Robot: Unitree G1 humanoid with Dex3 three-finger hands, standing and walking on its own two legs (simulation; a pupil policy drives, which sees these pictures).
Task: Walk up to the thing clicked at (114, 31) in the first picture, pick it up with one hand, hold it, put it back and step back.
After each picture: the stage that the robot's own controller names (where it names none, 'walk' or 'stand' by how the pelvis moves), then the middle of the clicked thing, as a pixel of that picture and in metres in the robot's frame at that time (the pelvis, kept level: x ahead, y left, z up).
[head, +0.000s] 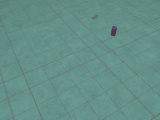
stand; (113, 31) +1.69 -0.41 -0.72
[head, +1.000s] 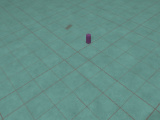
walk; (88, 38) +1.59 +0.04 -0.69
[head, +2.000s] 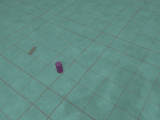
walk; (59, 67) +1.02 +0.31 -0.71
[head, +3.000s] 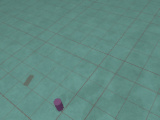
walk; (58, 104) +0.64 +0.31 -0.72
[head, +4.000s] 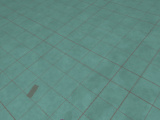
walk; out of the picture +0.42 +0.27 -0.71
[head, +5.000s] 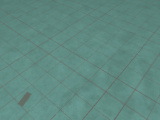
stand; out of the picture +0.38 +0.21 -0.72
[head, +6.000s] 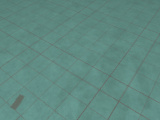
stand; out of the picture +0.36 +0.23 -0.72
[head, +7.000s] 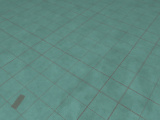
stand; out of the picture +0.38 +0.24 -0.73
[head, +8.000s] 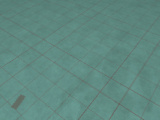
stand; out of the picture +0.36 +0.24 -0.73
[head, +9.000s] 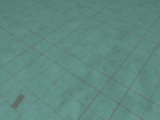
stand; out of the picture +0.36 +0.24 -0.73
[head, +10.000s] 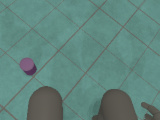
go down; (28, 67) +0.43 +0.26 -0.38
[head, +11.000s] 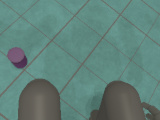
go down; (18, 58) +0.43 +0.28 -0.30
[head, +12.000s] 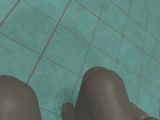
close in; out of the picture +0.41 +0.32 -0.22
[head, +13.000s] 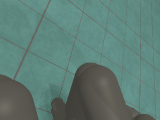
close; out of the picture +0.41 +0.32 -0.22
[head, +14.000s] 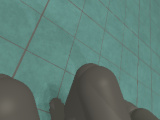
lift; out of the picture +0.38 +0.31 -0.22
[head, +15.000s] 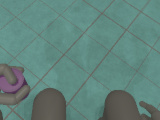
lift; (15, 86) +0.31 +0.24 -0.05
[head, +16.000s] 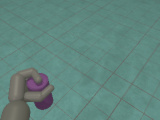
hold; (41, 92) +0.32 +0.16 +0.03
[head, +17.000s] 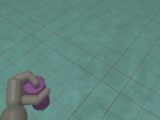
hold; (37, 94) +0.33 +0.17 +0.00
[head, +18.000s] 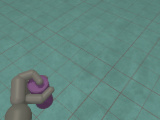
hold; (41, 92) +0.33 +0.16 +0.00
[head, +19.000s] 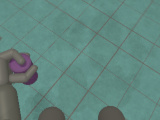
crouch; (25, 70) +0.40 +0.21 -0.07
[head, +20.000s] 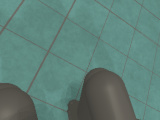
lower; out of the picture +0.42 +0.30 -0.19
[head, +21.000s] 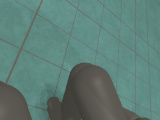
lower; out of the picture +0.40 +0.32 -0.23
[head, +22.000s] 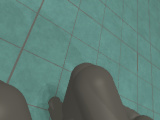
lower; out of the picture +0.40 +0.32 -0.22
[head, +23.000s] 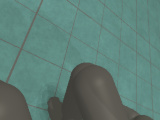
lower; out of the picture +0.40 +0.32 -0.22
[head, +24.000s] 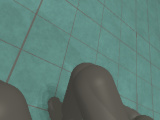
rest; out of the picture +0.40 +0.33 -0.22
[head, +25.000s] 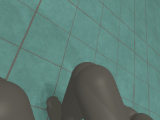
withdraw; out of the picture +0.39 +0.31 -0.22
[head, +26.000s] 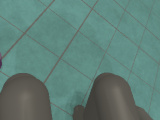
stand; out of the picture +0.41 +0.29 -0.25
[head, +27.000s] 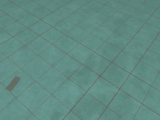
stand; out of the picture +0.37 +0.20 -0.63
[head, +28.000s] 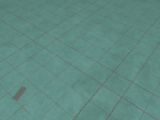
stand; out of the picture +0.38 +0.21 -0.66
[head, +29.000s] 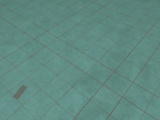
stand; out of the picture +0.38 +0.21 -0.67
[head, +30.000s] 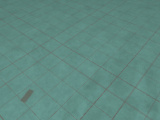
stand; out of the picture +0.40 +0.20 -0.72
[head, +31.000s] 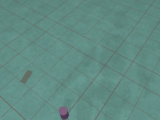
walk; (64, 113) +0.45 +0.18 -0.70
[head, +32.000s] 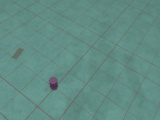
walk; (53, 83) +0.69 +0.19 -0.69
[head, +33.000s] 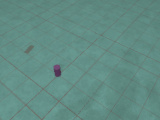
stand; (57, 70) +0.97 +0.27 -0.70
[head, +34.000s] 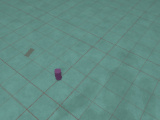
stand; (58, 74) +0.95 +0.24 -0.72
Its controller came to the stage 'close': yes
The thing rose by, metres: 0.72
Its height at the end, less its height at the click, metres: +0.00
